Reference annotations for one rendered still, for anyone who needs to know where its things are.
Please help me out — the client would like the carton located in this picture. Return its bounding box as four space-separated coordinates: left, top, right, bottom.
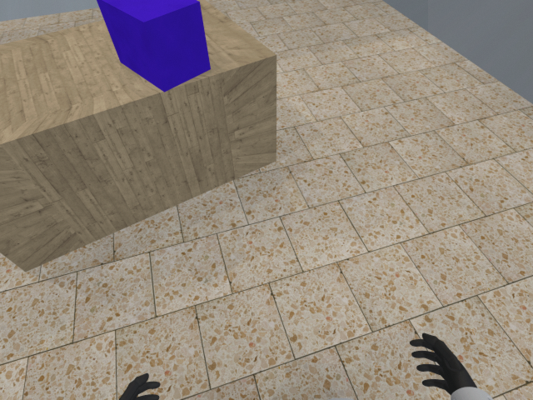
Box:
97 0 211 92

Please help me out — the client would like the pedestal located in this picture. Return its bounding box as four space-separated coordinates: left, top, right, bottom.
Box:
0 0 276 272

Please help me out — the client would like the right robot hand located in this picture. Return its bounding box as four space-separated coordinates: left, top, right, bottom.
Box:
410 333 477 395

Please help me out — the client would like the left robot hand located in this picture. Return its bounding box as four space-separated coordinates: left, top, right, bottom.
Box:
119 373 161 400

